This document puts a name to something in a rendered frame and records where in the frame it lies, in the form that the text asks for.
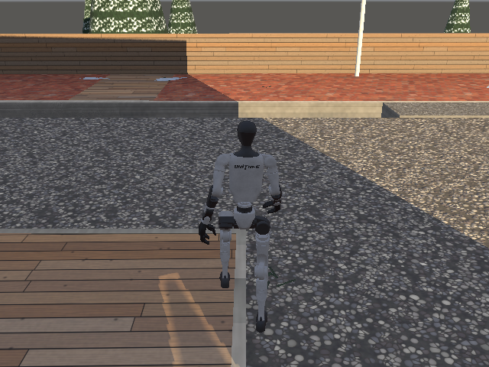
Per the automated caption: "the left robot forearm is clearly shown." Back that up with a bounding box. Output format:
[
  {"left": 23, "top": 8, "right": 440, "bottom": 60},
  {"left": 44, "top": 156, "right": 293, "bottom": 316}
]
[{"left": 201, "top": 185, "right": 219, "bottom": 225}]

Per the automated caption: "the right robot forearm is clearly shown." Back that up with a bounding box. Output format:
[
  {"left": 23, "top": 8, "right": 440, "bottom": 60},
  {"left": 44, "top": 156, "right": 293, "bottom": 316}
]
[{"left": 271, "top": 185, "right": 282, "bottom": 206}]

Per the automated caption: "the robot torso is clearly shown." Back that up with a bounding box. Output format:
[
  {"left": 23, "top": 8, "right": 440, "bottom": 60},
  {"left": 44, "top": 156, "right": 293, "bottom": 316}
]
[{"left": 228, "top": 150, "right": 264, "bottom": 229}]

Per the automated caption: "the right robot thigh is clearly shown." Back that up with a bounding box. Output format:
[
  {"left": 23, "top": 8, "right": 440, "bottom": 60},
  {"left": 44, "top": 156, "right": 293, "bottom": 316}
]
[{"left": 254, "top": 215, "right": 270, "bottom": 280}]

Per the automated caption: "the right robot hand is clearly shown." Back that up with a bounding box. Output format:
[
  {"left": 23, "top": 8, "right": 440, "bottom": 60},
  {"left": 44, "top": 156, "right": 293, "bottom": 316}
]
[{"left": 263, "top": 200, "right": 280, "bottom": 214}]

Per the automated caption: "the left robot hand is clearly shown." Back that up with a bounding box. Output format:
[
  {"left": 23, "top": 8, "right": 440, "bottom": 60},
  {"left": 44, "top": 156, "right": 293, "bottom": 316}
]
[{"left": 199, "top": 222, "right": 216, "bottom": 245}]

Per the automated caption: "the robot left upper arm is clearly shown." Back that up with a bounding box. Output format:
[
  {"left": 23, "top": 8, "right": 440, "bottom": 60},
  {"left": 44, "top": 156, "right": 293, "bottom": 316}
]
[{"left": 211, "top": 153, "right": 231, "bottom": 197}]

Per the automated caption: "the robot right upper arm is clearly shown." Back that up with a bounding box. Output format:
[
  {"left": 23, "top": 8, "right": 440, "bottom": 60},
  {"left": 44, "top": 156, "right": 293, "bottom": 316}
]
[{"left": 262, "top": 154, "right": 280, "bottom": 196}]

